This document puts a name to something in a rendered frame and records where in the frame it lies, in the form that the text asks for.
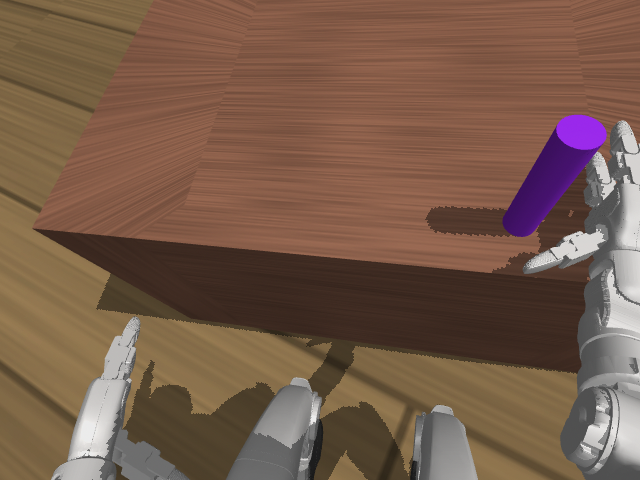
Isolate right robot arm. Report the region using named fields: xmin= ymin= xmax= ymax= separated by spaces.
xmin=560 ymin=249 xmax=640 ymax=480

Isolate left robot hand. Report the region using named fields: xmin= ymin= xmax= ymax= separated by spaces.
xmin=67 ymin=316 xmax=190 ymax=480

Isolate right robot hand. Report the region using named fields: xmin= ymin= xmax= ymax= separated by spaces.
xmin=523 ymin=121 xmax=640 ymax=274

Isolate left robot foot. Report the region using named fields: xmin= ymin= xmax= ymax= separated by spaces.
xmin=307 ymin=418 xmax=323 ymax=480

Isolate can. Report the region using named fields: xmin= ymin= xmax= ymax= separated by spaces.
xmin=502 ymin=115 xmax=607 ymax=237

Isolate left robot arm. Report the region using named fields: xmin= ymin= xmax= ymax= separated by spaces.
xmin=51 ymin=456 xmax=116 ymax=480

